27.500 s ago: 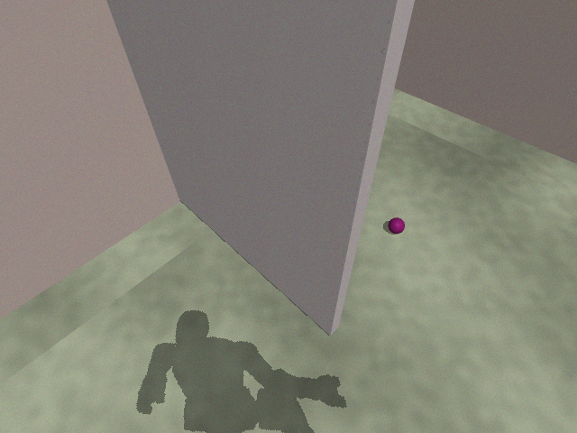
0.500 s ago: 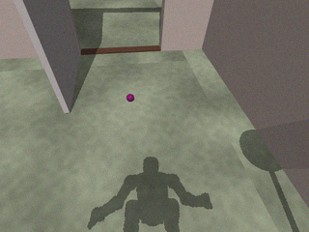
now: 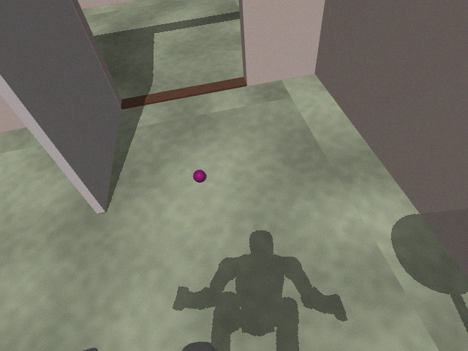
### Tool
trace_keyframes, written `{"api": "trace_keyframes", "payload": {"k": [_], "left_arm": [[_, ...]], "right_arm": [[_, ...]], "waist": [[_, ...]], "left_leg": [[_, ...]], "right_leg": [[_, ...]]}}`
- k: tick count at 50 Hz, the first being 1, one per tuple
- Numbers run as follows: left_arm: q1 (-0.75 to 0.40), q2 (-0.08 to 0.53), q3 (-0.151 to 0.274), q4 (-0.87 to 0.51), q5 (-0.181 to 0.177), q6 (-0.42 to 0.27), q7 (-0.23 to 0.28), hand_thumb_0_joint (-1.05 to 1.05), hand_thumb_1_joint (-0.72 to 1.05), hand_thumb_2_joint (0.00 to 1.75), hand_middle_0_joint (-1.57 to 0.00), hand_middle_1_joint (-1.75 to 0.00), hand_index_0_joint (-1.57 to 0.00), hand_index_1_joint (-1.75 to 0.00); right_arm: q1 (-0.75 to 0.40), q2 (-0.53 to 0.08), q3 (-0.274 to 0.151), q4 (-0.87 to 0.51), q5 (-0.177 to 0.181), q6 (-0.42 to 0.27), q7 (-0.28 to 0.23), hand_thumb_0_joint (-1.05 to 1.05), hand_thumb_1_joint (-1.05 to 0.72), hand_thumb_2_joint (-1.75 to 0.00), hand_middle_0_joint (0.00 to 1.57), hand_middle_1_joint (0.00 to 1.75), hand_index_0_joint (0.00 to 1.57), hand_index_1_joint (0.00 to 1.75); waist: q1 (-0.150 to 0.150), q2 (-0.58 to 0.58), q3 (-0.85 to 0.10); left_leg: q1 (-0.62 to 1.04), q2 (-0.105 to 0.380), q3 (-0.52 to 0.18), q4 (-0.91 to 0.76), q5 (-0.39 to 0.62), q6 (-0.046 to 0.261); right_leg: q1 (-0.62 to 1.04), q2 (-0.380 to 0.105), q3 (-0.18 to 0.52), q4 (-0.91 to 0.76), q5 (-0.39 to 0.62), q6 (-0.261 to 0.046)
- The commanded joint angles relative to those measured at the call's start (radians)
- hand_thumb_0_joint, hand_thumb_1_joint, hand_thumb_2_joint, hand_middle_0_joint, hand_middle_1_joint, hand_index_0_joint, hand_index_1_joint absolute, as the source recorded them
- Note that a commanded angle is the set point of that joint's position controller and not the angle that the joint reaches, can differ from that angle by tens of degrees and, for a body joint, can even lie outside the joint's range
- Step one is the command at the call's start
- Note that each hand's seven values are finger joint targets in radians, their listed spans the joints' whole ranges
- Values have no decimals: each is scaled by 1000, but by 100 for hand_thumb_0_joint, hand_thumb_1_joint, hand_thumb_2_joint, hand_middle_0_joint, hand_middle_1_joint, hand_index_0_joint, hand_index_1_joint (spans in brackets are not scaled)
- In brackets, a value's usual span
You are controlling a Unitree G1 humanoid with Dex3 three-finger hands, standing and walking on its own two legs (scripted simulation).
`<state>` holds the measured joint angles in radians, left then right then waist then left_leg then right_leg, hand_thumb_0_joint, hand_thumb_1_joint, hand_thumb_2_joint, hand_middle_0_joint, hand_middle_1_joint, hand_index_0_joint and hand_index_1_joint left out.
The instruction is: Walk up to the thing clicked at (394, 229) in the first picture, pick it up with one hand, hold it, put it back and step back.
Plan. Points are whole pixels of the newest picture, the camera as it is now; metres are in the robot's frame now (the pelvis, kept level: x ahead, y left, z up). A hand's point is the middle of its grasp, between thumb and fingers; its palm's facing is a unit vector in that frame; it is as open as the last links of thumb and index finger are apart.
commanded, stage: walk up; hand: left
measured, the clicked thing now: (199, 176) +1.12 +0.29 -0.74
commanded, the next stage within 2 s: none
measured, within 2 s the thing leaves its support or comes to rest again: neither
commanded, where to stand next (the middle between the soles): +0.74 +0.00 m, yaw +0 degrees
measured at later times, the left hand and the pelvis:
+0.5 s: hand (118, 290) +0.28 +0.30 -0.15, palm faces -0.07 -0.94 -0.33, open 7.4 cm; pelvis +0.23 +0.02 +0.00, yaw -1 degrees
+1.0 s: hand (151, 215) +0.45 +0.25 -0.12, palm faces +0.01 -0.92 -0.40, open 7.4 cm; pelvis +0.43 -0.03 +0.00, yaw +1 degrees
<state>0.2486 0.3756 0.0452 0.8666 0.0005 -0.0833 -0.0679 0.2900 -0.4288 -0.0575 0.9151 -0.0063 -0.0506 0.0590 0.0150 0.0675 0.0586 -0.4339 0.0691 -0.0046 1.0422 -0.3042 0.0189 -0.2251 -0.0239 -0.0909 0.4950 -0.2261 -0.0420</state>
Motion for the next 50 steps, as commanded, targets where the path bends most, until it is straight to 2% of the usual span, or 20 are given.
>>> {"api": "trace_keyframes", "payload": {"k": [1, 6, 9, 11, 12, 13, 14, 17, 19, 24, 28, 32, 33, 34, 35, 36, 39, 41, 45, 50], "left_arm": [[35, 299, 95, -78, 2, -29, 25, 0, 90, 90, -20, -30, -20, -30], [58, 308, 94, -91, 11, -26, 15, 0, 90, 90, -20, -30, -20, -30], [84, 317, 89, -86, 9, -12, 16, 0, 90, 90, -20, -30, -20, -30], [73, 287, 69, -99, 8, -8, 24, 0, 90, 90, -20, -30, -20, -30], [116, 228, 46, -103, 1, -4, 28, 0, 90, 90, -20, -30, -20, -30], [153, 163, 34, -111, -11, 0, 30, 0, 90, 90, -20, -30, -20, -30], [139, 286, 54, -87, -10, 7, 46, 0, 90, 90, -20, -30, -20, -30], [158, 277, 52, -40, -14, 2, 42, 0, 90, 90, -20, -30, -20, -30], [183, 258, 55, -17, -10, 11, 29, 0, 90, 90, -20, -30, -20, -30], [77, 240, 56, -51, 13, 19, -4, 0, 90, 90, -20, -30, -20, -30], [20, 235, 69, -49, 13, 12, -18, 0, 90, 90, -20, -30, -20, -30], [136, 257, 91, -6, 18, -6, -2, 0, 90, 90, -20, -30, -20, -30], [223, 290, 107, 15, 20, -18, 11, 0, 90, 90, -20, -30, -20, -30], [288, 385, 132, 11, 25, -28, 27, 0, 90, 90, -20, -30, -20, -30], [270, 426, 127, -8, 13, -26, 29, 0, 90, 90, -20, -30, -20, -30], [213, 401, 118, -33, 0, -24, 33, 0, 90, 90, -20, -30, -20, -30], [111, 322, 94, -59, -8, -25, 45, 0, 90, 90, -20, -30, -20, -30], [94, 305, 84, -69, -3, -30, 45, 0, 90, 90, -20, -30, -20, -30], [106, 314, 93, -92, 7, -35, 43, 0, 90, 90, -20, -30, -20, -30], [105, 318, 90, -102, 8, -30, 39, 0, 90, 90, -20, -30, -20, -30]], "right_arm": [[-1, -173, -56, -75, -16, -15, 13, 0, -90, -90, 20, 30, 20, 30], [-103, -147, -58, -118, -20, -28, 26, 0, -90, -90, 20, 30, 20, 30], [-125, -150, -64, -125, -18, -36, 23, 0, -90, -90, 20, 30, 20, 30], [35, -195, -81, -81, -24, -45, 8, 0, -90, -90, 20, 30, 20, 30], [161, -259, -104, -53, -42, -49, -4, 0, -90, -90, 20, 30, 20, 30], [206, -347, -127, -79, -44, -53, -18, 0, -90, -90, 20, 30, 20, 30], [172, -364, -133, -100, -2, -51, -19, 0, -90, -90, 20, 30, 20, 30], [44, -253, -86, -128, 13, -49, -31, 0, -90, -90, 20, 30, 20, 30], [18, -226, -72, -133, 13, -56, -28, 0, -90, -90, 20, 30, 20, 30], [9, -262, -81, -163, 0, -60, -22, 0, -90, -90, 20, 30, 20, 30], [-11, -268, -81, -167, 0, -56, -13, 0, -90, -90, 20, 30, 20, 30], [-40, -226, -64, -178, -1, -40, -14, 0, -90, -90, 20, 30, 20, 30], [8, -176, -43, -174, -2, -39, -16, 0, -90, -90, 20, 30, 20, 30], [29, -99, -16, -193, 0, -41, -15, 0, -90, -90, 20, 30, 20, 30], [6, -172, -35, -183, 1, -30, -26, 0, -90, -90, 20, 30, 20, 30], [-10, -219, -46, -159, 3, -24, -32, 0, -90, -90, 20, 30, 20, 30], [46, -189, -40, -105, 16, -20, -25, 0, -90, -90, 20, 30, 20, 30], [73, -183, -45, -85, 7, -11, -11, 0, -90, -90, 20, 30, 20, 30], [-15, -165, -49, -117, -9, -3, 11, 0, -90, -90, 20, 30, 20, 30], [-87, -146, -53, -143, -12, -16, 24, 0, -90, -90, 20, 30, 20, 30]], "waist": [[16, -199, 36], [41, -171, 21], [39, -158, -1], [-52, -38, -79], [-110, 127, -154], [-113, 280, -187], [-115, 96, -199], [-40, 40, -44], [-17, 74, -27], [-40, 82, 14], [-35, 79, 39], [51, -37, -51], [92, -180, -119], [110, -415, -113], [108, -343, -84], [81, -213, -43], [20, -204, -15], [5, -232, -9], [33, -210, 15], [35, -188, 2]], "left_leg": [[-131, 52, -3, -186, 62, -32], [-26, 34, 57, -437, 187, -18], [67, -7, 103, -485, 151, 0], [331, -43, 97, -527, 117, 36], [502, 61, -60, -605, -36, 92], [651, 333, -573, -724, -192, 182], [575, 392, -677, -788, -230, 257], [392, 269, -301, -764, 74, 191], [272, 225, -152, -774, 177, 175], [239, 229, -100, -823, -10, 226], [168, 183, -55, -824, -146, 183], [95, 147, 4, -558, -34, 127], [48, 75, 75, -310, 46, 98], [-159, -54, 134, -15, -154, 39], [-256, -78, 35, 94, -243, 18], [-255, -25, -54, 149, -196, 14], [-181, 14, -85, 52, -77, 15], [-122, 5, -60, -19, -20, -1], [-133, 12, -19, -231, 38, -19], [4, 9, 46, -415, 151, -3]], "right_leg": [[35, -237, 205, -315, -121, -189], [62, -216, 135, -250, -18, -154], [67, -217, 124, -166, 73, -148], [-21, -166, 67, 95, 228, -111], [-147, -90, 8, 378, 169, -71], [-421, 78, 39, 617, -270, -11], [-408, 32, 167, 688, -306, -26], [-389, -44, 209, 659, -146, -13], [-294, -63, 177, 582, -123, 6], [-297, -103, 94, 323, -70, 41], [-207, -78, 47, 166, 54, 31], [102, -24, 10, 57, 35, 11], [246, -40, 62, -22, -53, -8], [326, -264, 440, -165, -235, -75], [292, -413, 737, -268, -274, -189], [222, -422, 702, -245, -210, -225], [120, -302, 386, -216, 11, -172], [62, -252, 265, -226, 84, -168], [68, -258, 207, -260, -35, -184], [34, -252, 145, -214, 5, -154]]}}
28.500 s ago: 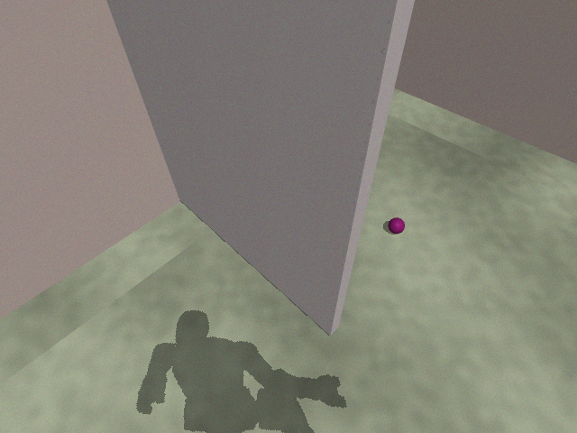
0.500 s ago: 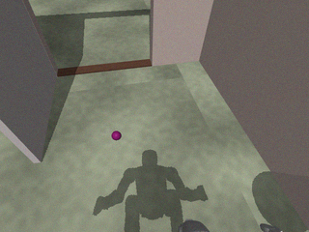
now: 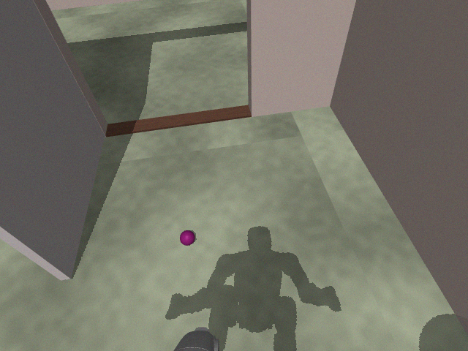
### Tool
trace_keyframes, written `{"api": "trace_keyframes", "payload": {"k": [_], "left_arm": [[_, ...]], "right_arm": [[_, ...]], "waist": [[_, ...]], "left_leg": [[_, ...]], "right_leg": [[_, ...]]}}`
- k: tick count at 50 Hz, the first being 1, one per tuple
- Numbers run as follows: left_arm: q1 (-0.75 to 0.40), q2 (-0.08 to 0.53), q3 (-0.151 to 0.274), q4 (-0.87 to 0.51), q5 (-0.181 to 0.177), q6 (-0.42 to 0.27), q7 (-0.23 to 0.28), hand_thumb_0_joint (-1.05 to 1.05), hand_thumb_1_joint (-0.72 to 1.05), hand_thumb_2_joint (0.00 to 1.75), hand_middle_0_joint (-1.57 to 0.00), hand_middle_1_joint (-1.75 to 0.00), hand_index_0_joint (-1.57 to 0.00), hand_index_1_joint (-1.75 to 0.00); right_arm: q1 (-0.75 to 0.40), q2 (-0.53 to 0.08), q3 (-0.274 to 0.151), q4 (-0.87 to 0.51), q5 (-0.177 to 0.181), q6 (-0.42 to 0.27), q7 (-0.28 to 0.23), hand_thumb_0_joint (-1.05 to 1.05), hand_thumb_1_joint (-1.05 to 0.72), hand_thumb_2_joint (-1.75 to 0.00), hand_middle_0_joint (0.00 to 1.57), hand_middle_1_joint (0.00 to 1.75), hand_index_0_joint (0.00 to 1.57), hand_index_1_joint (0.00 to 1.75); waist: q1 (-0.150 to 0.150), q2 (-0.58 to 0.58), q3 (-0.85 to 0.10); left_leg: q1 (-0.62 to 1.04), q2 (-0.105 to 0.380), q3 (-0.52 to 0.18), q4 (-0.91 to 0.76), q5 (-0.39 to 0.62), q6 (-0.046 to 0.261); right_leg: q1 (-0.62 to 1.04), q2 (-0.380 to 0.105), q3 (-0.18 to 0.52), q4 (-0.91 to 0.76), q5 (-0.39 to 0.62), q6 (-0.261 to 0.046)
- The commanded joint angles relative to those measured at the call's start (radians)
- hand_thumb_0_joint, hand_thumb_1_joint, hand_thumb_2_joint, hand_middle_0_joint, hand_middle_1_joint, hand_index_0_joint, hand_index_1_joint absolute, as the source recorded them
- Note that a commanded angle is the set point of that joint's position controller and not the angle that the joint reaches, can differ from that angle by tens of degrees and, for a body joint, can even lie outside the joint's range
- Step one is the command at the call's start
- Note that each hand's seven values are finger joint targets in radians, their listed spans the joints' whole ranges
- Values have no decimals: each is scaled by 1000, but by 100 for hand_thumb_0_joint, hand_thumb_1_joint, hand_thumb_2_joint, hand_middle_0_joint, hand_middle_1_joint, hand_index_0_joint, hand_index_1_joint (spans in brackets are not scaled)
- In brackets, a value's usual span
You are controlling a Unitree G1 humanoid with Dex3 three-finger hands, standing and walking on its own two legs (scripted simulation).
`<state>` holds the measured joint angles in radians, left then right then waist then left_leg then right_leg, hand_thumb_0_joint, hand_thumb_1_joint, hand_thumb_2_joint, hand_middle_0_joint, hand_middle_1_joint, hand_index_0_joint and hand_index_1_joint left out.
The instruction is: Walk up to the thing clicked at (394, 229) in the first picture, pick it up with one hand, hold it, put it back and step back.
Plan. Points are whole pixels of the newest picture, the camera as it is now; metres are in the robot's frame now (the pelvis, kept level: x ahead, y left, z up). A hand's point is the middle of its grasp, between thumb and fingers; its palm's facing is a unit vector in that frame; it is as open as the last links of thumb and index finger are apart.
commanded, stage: walk up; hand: left
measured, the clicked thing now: (187, 237) +0.70 +0.30 -0.74
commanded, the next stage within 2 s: none
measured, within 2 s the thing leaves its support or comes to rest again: neither
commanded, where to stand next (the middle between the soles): +0.32 +0.02 m, yaw -1 degrees
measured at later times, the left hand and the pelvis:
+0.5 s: hand (111, 309) +0.22 +0.29 -0.14, palm faces -0.08 -0.92 -0.39, open 7.4 cm; pelvis +0.17 +0.01 -0.01, yaw -1 degrees
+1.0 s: hand (125, 273) +0.31 +0.30 -0.17, palm faces -0.01 -0.92 -0.39, open 7.4 cm; pelvis +0.23 +0.02 -0.02, yaw +1 degrees
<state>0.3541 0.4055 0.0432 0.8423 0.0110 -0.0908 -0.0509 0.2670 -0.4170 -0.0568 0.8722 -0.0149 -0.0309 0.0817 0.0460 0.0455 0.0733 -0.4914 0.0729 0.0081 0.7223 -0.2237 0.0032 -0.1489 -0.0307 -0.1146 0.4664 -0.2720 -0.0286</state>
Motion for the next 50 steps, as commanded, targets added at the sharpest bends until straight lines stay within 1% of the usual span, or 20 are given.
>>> {"api": "trace_keyframes", "payload": {"k": [1, 3, 5, 6, 7, 8, 10, 13, 18, 25, 26, 27, 28, 29, 33, 40, 43, 45, 46, 50], "left_arm": [[-9, 293, 91, -77, -4, -21, 22, 0, 90, 90, -20, -30, -20, -30], [-22, 300, 86, -77, -3, -13, 22, 0, 90, 90, -20, -30, -20, -30], [-11, 255, 63, -80, 1, -9, 25, 0, 90, 90, -20, -30, -20, -30], [32, 200, 43, -84, -4, -6, 26, 0, 90, 90, -20, -30, -20, -30], [62, 142, 33, -88, -17, -1, 24, 0, 90, 90, -20, -30, -20, -30], [35, 252, 53, -64, -8, 7, 40, 0, 90, 90, -20, -30, -20, -30], [49, 247, 50, -39, -16, 10, 35, 0, 90, 90, -20, -30, -20, -30], [88, 225, 54, 4, -14, 17, 23, 0, 90, 90, -20, -30, -20, -30], [4, 211, 58, -21, -1, 20, 1, 0, 90, 90, -20, -30, -20, -30], [99, 221, 78, 35, 5, -12, 30, 0, 90, 90, -20, -30, -20, -30], [152, 258, 92, 43, 8, -22, 44, 0, 90, 90, -20, -30, -20, -30], [134, 336, 98, 16, 12, -31, 62, 0, 90, 90, -20, -30, -20, -30], [100, 370, 95, 2, -4, -19, 65, 0, 90, 90, -20, -30, -20, -30], [70, 350, 91, -13, -12, -16, 68, 0, 90, 90, -20, -30, -20, -30], [1, 288, 67, -24, -8, -11, 82, 0, 90, 90, -20, -30, -20, -30], [-110, 279, 51, -40, 2, 10, 82, 0, 90, 90, -20, -30, -20, -30], [-146, 235, 28, -30, -11, 32, 79, 0, 90, 90, -20, -30, -20, -30], [-95, 178, 8, -6, -30, 51, 82, 0, 90, 90, -20, -30, -20, -30], [-111, 211, 20, 43, -21, 58, 84, 0, 90, 90, -20, -30, -20, -30], [-102, 216, 17, 112, -14, 42, 75, 0, 90, 90, -20, -30, -20, -30]], "right_arm": [[-62, -162, -56, -97, -3, -36, 1, 0, -90, -90, 20, 30, 20, 30], [-34, -170, -62, -88, -4, -39, 0, 0, -90, -90, 20, 30, 20, 30], [79, -208, -79, -55, -7, -49, -14, 0, -90, -90, 20, 30, 20, 30], [175, -268, -99, -37, -18, -57, -28, 0, -90, -90, 20, 30, 20, 30], [195, -344, -114, -68, -17, -62, -40, 0, -90, -90, 20, 30, 20, 30], [171, -360, -121, -78, 21, -57, -40, 0, -90, -90, 20, 30, 20, 30], [90, -279, -88, -95, 23, -56, -48, 0, -90, -90, 20, 30, 20, 30], [42, -238, -67, -103, 18, -64, -51, 0, -90, -90, 20, 30, 20, 30], [39, -268, -74, -126, 6, -60, -43, 0, -90, -90, 20, 30, 20, 30], [-11, -208, -52, -153, 1, -20, -33, 0, -90, -90, 20, 30, 20, 30], [33, -142, -28, -147, 8, -18, -36, 0, -90, -90, 20, 30, 20, 30], [77, -66, 0, -147, 8, -10, -44, 0, -90, -90, 20, 30, 20, 30], [46, -176, -34, -135, -1, 7, -60, 0, -90, -90, 20, 30, 20, 30], [47, -208, -43, -113, 6, 17, -67, 0, -90, -90, 20, 30, 20, 30], [88, -189, -50, -58, 7, 27, -66, 0, -90, -90, 20, 30, 20, 30], [4, -148, -43, -17, 9, 36, -66, 0, -90, -90, 20, 30, 20, 30], [19, -183, -53, 16, 0, 15, -76, 0, -90, -90, 20, 30, 20, 30], [-93, -291, -61, -17, 4, 5, -78, 0, -90, -90, 20, 30, 20, 30], [-135, -269, -55, -6, 10, 9, -73, 0, -90, -90, 20, 30, 20, 30], [-210, -192, -15, 18, 16, 18, -73, 0, -90, -90, 20, 30, 20, 30]], "waist": [[-2, -163, -6], [-31, -141, 1], [-99, -36, -48], [-140, 150, -123], [-128, 288, -119], [-130, 144, -107], [-80, 46, -39], [-45, 102, -20], [-65, 133, 26], [10, -24, -64], [43, -179, -95], [10, -340, -81], [11, -220, -52], [2, -164, -35], [-33, -201, -80], [-37, -236, -105], [-76, -135, -130], [-26, 126, -132], [-26, 115, -95], [-4, 98, -85]], "left_leg": [[97, 3, 42, -100, 72, 16], [193, -17, 69, -136, 50, 27], [407, -51, 64, -181, -37, 52], [547, 66, -139, -303, -213, 109], [624, 309, -619, -462, -358, 204], [524, 376, -687, -493, -365, 286], [434, 277, -419, -453, -104, 231], [296, 203, -195, -449, 33, 204], [234, 201, -158, -512, -206, 241], [78, 92, -13, -170, -155, 148], [8, 30, 41, 48, -171, 109], [-125, -79, 62, 274, -302, 31], [-124, -53, -31, 339, -360, 30], [-125, -31, -77, 394, -339, 24], [-42, -11, -93, 341, -206, 11], [191, -34, 18, 12, -111, 1], [309, -32, -12, -186, 57, 38], [219, 228, -374, -319, -15, 180], [96, 233, -373, -340, -106, 213], [103, 70, -148, -232, -80, 76]], "right_leg": [[-73, -247, 171, -182, 3, -165], [-140, -240, 158, -132, -58, -155], [-225, -186, 100, 102, 99, -122], [-312, -104, 29, 412, 141, -75], [-556, 64, 29, 629, -212, -13], [-534, 5, 134, 709, -266, -28], [-496, -35, 202, 694, -144, -24], [-379, -70, 162, 574, -79, -3], [-363, -80, 101, 365, -29, 25], [54, 21, 30, 58, 91, 14], [140, -65, 179, -46, -26, -12], [151, -335, 602, -178, 43, -88], [53, -419, 714, -184, 64, -219], [33, -397, 649, -159, 127, -246], [-10, -262, 329, -67, 375, -179], [-177, -236, 215, 41, 412, -166], [-256, -178, 177, 171, 219, -86], [-267, 4, 63, 317, -169, 2], [-164, -11, 92, 345, -243, 5], [-87, -47, 133, 96, 21, -5]]}}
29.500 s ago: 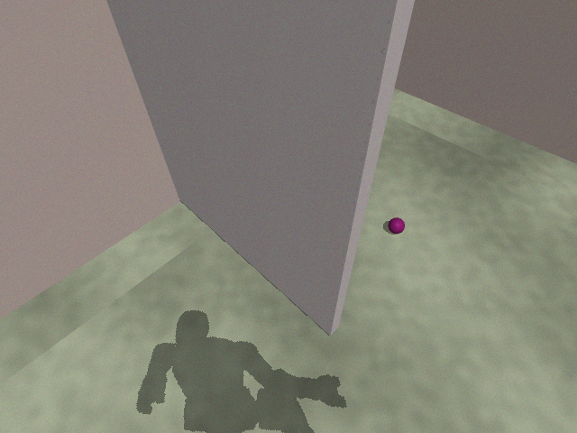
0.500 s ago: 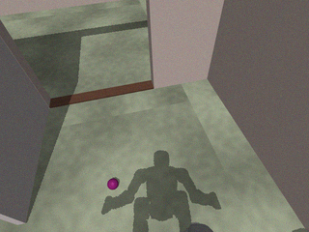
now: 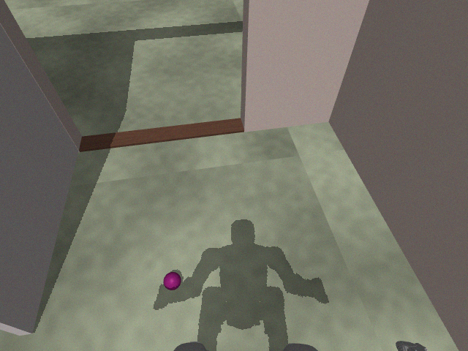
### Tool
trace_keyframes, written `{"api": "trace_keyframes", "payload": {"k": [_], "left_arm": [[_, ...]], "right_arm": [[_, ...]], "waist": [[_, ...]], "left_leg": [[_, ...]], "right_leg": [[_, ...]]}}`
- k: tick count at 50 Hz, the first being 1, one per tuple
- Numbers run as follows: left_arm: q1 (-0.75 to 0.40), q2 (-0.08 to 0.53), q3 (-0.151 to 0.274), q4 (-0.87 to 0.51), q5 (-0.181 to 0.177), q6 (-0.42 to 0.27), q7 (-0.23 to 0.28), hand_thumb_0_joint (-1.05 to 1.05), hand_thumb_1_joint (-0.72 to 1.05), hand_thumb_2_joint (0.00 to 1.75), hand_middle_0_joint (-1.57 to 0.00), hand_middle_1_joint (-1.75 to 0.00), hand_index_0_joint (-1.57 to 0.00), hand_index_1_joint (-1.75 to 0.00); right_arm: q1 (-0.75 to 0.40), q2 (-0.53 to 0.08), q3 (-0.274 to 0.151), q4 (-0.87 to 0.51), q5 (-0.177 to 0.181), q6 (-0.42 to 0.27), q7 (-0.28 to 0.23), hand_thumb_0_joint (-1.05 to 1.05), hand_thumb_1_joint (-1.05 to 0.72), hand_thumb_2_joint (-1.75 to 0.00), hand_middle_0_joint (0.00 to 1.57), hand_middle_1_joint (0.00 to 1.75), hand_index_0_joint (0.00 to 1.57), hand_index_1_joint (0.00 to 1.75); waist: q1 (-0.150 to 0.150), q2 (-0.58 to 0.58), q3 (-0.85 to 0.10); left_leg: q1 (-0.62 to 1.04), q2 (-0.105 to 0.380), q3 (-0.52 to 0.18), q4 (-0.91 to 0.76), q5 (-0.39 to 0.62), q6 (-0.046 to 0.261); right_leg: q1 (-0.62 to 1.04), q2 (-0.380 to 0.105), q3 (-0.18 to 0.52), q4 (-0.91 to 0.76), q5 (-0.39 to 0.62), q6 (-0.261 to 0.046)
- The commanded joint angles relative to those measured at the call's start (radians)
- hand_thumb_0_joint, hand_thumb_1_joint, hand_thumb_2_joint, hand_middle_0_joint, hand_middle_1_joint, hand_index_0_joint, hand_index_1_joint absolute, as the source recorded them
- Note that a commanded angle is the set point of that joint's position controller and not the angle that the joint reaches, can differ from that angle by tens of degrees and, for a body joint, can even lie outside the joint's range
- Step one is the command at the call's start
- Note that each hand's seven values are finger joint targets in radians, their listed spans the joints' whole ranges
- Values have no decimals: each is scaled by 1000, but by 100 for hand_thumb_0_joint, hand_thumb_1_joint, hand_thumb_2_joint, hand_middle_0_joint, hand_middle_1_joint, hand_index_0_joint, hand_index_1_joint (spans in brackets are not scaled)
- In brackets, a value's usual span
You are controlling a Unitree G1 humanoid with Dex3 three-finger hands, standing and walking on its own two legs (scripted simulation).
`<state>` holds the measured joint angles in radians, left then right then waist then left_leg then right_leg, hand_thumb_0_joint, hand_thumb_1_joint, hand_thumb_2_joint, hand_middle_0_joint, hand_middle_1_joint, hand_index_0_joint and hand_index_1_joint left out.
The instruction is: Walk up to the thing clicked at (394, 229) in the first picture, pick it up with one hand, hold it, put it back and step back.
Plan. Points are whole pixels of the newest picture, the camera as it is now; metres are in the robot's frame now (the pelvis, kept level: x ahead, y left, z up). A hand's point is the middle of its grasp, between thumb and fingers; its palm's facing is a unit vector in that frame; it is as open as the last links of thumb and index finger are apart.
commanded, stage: walk up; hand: left
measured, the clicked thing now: (172, 281) +0.47 +0.27 -0.71
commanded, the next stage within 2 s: stand in 1.16 s
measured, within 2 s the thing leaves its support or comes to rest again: neither
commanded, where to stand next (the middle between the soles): +0.09 +0.00 m, yaw -2 degrees
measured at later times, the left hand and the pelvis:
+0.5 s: hand out of the picture +0.09 +0.26 -0.12, palm faces -0.02 -0.93 -0.37, open 7.4 cm; pelvis +0.02 +0.00 +0.03, yaw -1 degrees
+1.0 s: hand out of the picture +0.12 +0.25 -0.12, palm faces -0.05 -0.94 -0.34, open 7.4 cm; pelvis +0.03 +0.00 +0.03, yaw -1 degrees
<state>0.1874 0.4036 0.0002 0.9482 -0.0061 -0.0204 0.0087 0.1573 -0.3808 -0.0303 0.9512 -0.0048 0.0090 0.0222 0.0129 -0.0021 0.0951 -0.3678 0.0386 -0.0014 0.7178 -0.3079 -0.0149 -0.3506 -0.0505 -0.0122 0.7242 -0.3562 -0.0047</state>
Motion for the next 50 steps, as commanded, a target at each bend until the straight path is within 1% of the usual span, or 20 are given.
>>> {"api": "trace_keyframes", "payload": {"k": [1, 2, 3, 5, 6, 7, 10, 12, 16, 22, 25, 27, 28, 30, 32, 34, 37, 42, 45, 50], "left_arm": [[22, 229, 60, 11, 7, -29, 13, 0, 90, 90, -20, -30, -20, -30], [-14, 232, 56, 11, 10, -29, 11, 0, 90, 90, -20, -30, -20, -30], [-40, 225, 51, 19, 8, -29, 9, 0, 90, 90, -20, -30, -20, -30], [-55, 208, 41, 41, 1, -28, 6, 0, 90, 90, -20, -30, -20, -30], [-44, 206, 40, 53, 3, -31, 6, 0, 90, 90, -20, -30, -20, -30], [-48, 202, 39, 71, 2, -32, 6, 0, 90, 90, -20, -30, -20, -30], [-76, 206, 37, 91, 0, -36, 5, 0, 90, 90, -20, -30, -20, -30], [-79, 203, 34, 105, -1, -38, 6, 0, 90, 90, -20, -30, -20, -30], [-103, 196, 32, 129, 3, -36, 7, 0, 90, 90, -20, -30, -20, -30], [-149, 185, 33, 144, 7, -29, 5, 0, 90, 90, -20, -30, -20, -30], [-154, 178, 31, 157, 7, -24, 3, 0, 90, 90, -20, -30, -20, -30], [-167, 179, 35, 157, 9, -21, 2, 0, 90, 90, -20, -30, -20, -30], [-163, 177, 36, 157, 10, -20, 1, 0, 90, 90, -20, -30, -20, -30], [-163, 176, 37, 157, 10, -17, 0, 0, 90, 90, -20, -30, -20, -30], [-154, 176, 38, 161, 12, -17, -1, 0, 90, 90, -20, -30, -20, -30], [-174, 180, 41, 159, 13, -17, -1, 0, 90, 90, -20, -30, -20, -30], [-170, 172, 42, 156, 13, -15, -1, 0, 90, 90, -20, -30, -20, -30], [-175, 174, 45, 155, 14, -11, -2, 0, 90, 90, -20, -30, -20, -30], [-174, 166, 45, 156, 13, -13, 0, 0, 90, 90, -20, -30, -20, -30], [-179, 164, 47, 152, 14, -11, 0, 0, 90, 90, -20, -30, -20, -30]], "right_arm": [[-90, -217, -34, -44, 6, -19, -12, 0, -90, -90, 20, 30, 20, 30], [-83, -214, -32, -30, 8, -18, -13, 0, -90, -90, 20, 30, 20, 30], [-83, -220, -31, -13, 7, -19, -12, 0, -90, -90, 20, 30, 20, 30], [-113, -222, -26, 9, 5, -22, -12, 0, -90, -90, 20, 30, 20, 30], [-127, -227, -25, 13, 4, -24, -13, 0, -90, -90, 20, 30, 20, 30], [-129, -217, -20, 23, 7, -26, -11, 0, -90, -90, 20, 30, 20, 30], [-131, -211, -18, 50, 10, -28, -13, 0, -90, -90, 20, 30, 20, 30], [-148, -209, -19, 65, 12, -27, -14, 0, -90, -90, 20, 30, 20, 30], [-165, -200, -22, 91, 14, -21, -14, 0, -90, -90, 20, 30, 20, 30], [-169, -189, -23, 127, 11, -15, -11, 0, -90, -90, 20, 30, 20, 30], [-184, -190, -19, 138, 9, -16, -10, 0, -90, -90, 20, 30, 20, 30], [-173, -190, -18, 147, 8, -17, -10, 0, -90, -90, 20, 30, 20, 30], [-171, -192, -18, 152, 7, -19, -11, 0, -90, -90, 20, 30, 20, 30], [-175, -195, -17, 152, 4, -21, -11, 0, -90, -90, 20, 30, 20, 30], [-178, -194, -15, 147, 4, -22, -10, 0, -90, -90, 20, 30, 20, 30], [-162, -191, -17, 152, 4, -22, -11, 0, -90, -90, 20, 30, 20, 30], [-154, -193, -18, 153, 2, -25, -13, 0, -90, -90, 20, 30, 20, 30], [-147, -196, -21, 149, 1, -24, -15, 0, -90, -90, 20, 30, 20, 30], [-135, -188, -23, 151, 3, -23, -15, 0, -90, -90, 20, 30, 20, 30], [-127, -190, -25, 151, 2, -22, -17, 0, -90, -90, 20, 30, 20, 30]], "waist": [[11, 120, -100], [-6, 108, -89], [-10, 98, -72], [0, 104, -58], [4, 101, -88], [4, 88, -104], [-7, 59, -122], [-5, 51, -143], [-10, 12, -161], [-16, -28, -146], [-7, -6, -124], [-9, -12, -122], [-7, -3, -134], [-4, 13, -121], [0, 11, -132], [-8, -2, -124], [-8, 19, -145], [-10, 16, -128], [-15, 2, -139], [-18, 8, -134]], "left_leg": [[-14, 89, -133, -233, -48, 78], [3, 89, -140, -254, -79, 72], [19, 90, -145, -272, -104, 72], [34, 106, -166, -309, -113, 76], [58, 113, -159, -307, -68, 84], [69, 111, -149, -300, -10, 80], [126, 93, -112, -291, 95, 65], [175, 96, -99, -292, 156, 63], [226, 89, -74, -300, 206, 58], [249, 83, -58, -354, 193, 47], [236, 89, -71, -395, 165, 43], [222, 91, -72, -411, 146, 40], [227, 93, -71, -416, 160, 40], [203, 92, -77, -437, 118, 37], [220, 92, -74, -434, 132, 37], [215, 87, -68, -434, 145, 33], [229, 93, -66, -433, 180, 34], [215, 90, -66, -442, 146, 34], [236, 91, -62, -428, 188, 35], [228, 88, -59, -431, 177, 34]], "right_leg": [[92, -45, 71, -184, 84, -37], [73, -59, 91, -200, 62, -44], [54, -54, 87, -209, 52, -41], [54, -33, 66, -228, 47, -34], [82, -32, 52, -230, 94, -31], [106, -37, 56, -238, 132, -31], [121, -61, 75, -274, 219, -27], [130, -71, 73, -296, 264, -24], [148, -86, 76, -337, 302, -21], [162, -99, 85, -398, 264, -15], [168, -87, 75, -416, 229, -6], [189, -87, 75, -424, 215, -8], [202, -87, 73, -422, 231, -7], [212, -83, 68, -427, 222, -4], [216, -83, 66, -426, 240, -2], [216, -85, 70, -433, 249, 0], [231, -84, 64, -425, 268, -1], [227, -82, 66, -420, 262, -1], [223, -81, 65, -429, 263, -1], [228, -85, 65, -424, 276, -1]]}}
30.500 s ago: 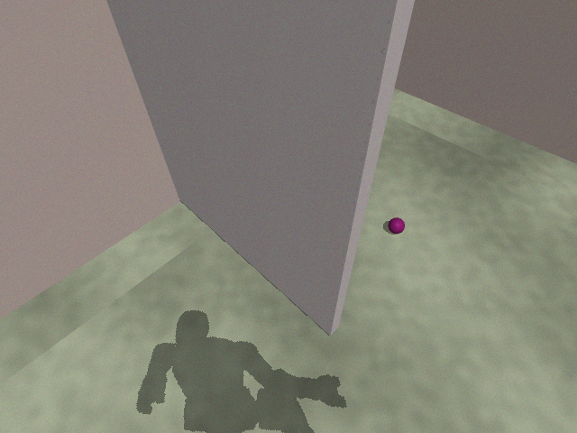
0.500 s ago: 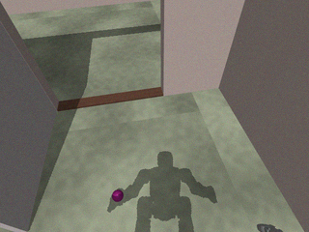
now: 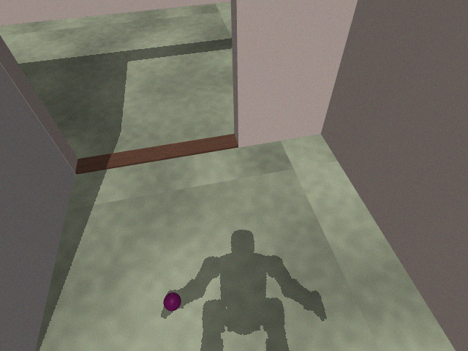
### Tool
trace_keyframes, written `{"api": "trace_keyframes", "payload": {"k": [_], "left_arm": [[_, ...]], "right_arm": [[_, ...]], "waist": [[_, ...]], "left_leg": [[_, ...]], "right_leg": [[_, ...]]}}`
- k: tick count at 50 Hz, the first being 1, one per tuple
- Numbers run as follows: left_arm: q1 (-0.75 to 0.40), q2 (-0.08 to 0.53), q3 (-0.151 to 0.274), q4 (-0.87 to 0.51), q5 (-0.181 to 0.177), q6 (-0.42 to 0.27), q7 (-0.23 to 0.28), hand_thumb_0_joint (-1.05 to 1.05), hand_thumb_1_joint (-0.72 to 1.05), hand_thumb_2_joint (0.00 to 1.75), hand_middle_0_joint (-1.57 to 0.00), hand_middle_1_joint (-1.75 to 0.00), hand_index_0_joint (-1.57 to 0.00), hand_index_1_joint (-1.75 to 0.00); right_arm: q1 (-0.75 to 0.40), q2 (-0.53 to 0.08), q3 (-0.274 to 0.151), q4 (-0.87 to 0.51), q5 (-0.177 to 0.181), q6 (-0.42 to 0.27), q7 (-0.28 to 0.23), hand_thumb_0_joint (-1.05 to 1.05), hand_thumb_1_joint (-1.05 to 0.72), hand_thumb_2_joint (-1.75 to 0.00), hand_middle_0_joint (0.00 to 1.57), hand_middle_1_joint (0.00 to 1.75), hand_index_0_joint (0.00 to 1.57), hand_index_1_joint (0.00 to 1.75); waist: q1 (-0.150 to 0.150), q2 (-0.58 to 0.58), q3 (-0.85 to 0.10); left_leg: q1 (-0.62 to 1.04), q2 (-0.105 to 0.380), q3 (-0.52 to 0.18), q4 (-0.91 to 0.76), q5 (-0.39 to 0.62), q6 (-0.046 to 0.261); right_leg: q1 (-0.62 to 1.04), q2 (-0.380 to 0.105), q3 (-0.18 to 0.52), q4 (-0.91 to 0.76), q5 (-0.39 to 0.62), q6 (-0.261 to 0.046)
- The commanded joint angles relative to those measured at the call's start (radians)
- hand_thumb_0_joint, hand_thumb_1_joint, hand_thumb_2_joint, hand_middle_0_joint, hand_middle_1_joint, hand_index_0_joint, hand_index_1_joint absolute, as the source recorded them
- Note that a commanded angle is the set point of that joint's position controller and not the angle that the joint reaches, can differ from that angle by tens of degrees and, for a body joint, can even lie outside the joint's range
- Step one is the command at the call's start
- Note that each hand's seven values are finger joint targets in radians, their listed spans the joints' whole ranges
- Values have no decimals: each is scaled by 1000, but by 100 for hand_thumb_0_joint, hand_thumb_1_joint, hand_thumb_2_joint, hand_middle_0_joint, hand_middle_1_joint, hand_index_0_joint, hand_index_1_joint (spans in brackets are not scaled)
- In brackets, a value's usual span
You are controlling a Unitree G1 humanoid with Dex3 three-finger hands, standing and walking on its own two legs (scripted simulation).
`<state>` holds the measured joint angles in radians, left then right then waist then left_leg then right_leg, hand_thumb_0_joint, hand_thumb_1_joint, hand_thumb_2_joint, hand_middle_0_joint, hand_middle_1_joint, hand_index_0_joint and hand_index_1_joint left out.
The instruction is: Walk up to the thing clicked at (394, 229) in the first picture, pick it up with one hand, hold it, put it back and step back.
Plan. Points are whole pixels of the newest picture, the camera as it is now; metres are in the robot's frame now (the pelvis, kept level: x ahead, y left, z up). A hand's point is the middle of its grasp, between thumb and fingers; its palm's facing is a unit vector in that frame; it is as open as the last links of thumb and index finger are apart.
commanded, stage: walk up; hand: left
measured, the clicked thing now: (172, 301) +0.44 +0.28 -0.75
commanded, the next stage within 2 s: stand in 0.16 s
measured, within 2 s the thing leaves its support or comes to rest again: neither
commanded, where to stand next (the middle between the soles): +0.06 +0.00 m, yaw -1 degrees
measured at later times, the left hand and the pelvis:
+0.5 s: hand out of the picture +0.08 +0.25 -0.16, palm faces -0.02 -0.94 -0.33, open 7.4 cm; pelvis +0.01 +0.00 +0.00, yaw +1 degrees
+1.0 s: hand out of the picture +0.09 +0.25 -0.16, palm faces -0.02 -0.94 -0.34, open 7.4 cm; pelvis +0.02 -0.01 +0.00, yaw +1 degrees
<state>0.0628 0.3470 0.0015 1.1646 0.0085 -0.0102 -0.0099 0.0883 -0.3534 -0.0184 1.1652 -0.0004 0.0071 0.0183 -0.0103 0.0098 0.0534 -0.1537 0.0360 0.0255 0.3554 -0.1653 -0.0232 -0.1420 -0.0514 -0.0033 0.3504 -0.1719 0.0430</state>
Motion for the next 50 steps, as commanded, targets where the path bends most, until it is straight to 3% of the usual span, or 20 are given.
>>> {"api": "trace_keyframes", "payload": {"k": [1, 6, 12, 20, 24, 33, 37, 50], "left_arm": [[-54, 220, 46, -62, -2, -21, 19, 0, 90, 90, -20, -30, -20, -30], [-52, 221, 47, -63, 3, -22, 19, 0, 90, 90, -20, -30, -20, -30], [-26, 216, 44, -71, 1, -21, 17, 0, 90, 90, -20, -30, -20, -30], [-10, 223, 44, -79, 3, -19, 13, 0, 90, 90, -20, -30, -20, -30], [-10, 228, 45, -83, 3, -21, 13, 0, 90, 90, -20, -30, -20, -30], [0, 225, 43, -90, 5, -21, 15, 0, 90, 90, -20, -30, -20, -30], [0, 223, 41, -93, 3, -18, 13, 0, 90, 90, -20, -30, -20, -30], [10, 224, 41, -94, 3, -19, 15, 0, 90, 90, -20, -30, -20, -30]], "right_arm": [[-59, -211, -34, -62, -2, -20, -12, 0, -90, -90, 20, 30, 20, 30], [-59, -216, -37, -67, -4, -17, -12, 0, -90, -90, 20, 30, 20, 30], [-66, -215, -34, -76, -11, -31, -17, 0, -90, -90, 20, 30, 20, 30], [-58, -210, -30, -82, -10, -30, -16, 0, -90, -90, 20, 30, 20, 30], [-51, -209, -28, -84, -9, -33, -16, 0, -90, -90, 20, 30, 20, 30], [-60, -217, -29, -89, -8, -32, -19, 0, -90, -90, 20, 30, 20, 30], [-49, -213, -23, -85, -8, -31, -19, 0, -90, -90, 20, 30, 20, 30], [-43, -217, -26, -87, -8, -30, -19, 0, -90, -90, 20, 30, 20, 30]], "waist": [[6, -4, -82], [2, -14, -85], [3, -7, -96], [2, -2, -68], [0, -5, -93], [5, -12, -104], [4, -3, -76], [8, -12, -91]], "left_leg": [[10, 89, -90, -73, 35, 40], [20, 87, -86, -64, 33, 42], [59, 104, -95, -66, 121, 30], [19, 95, -94, -85, 20, 27], [37, 102, -93, -73, 100, 30], [69, 106, -88, -57, 148, 30], [37, 100, -88, -71, 97, 29], [57, 104, -89, -65, 132, 32]], "right_leg": [[11, -80, 57, -51, 78, -48], [12, -81, 53, -61, 76, -48], [12, -85, 57, -67, 96, -42], [8, -85, 61, -89, 30, -44], [38, -90, 58, -78, 97, -46], [31, -91, 51, -73, 129, -44], [34, -91, 54, -82, 101, -46], [42, -91, 51, -80, 118, -46]]}}
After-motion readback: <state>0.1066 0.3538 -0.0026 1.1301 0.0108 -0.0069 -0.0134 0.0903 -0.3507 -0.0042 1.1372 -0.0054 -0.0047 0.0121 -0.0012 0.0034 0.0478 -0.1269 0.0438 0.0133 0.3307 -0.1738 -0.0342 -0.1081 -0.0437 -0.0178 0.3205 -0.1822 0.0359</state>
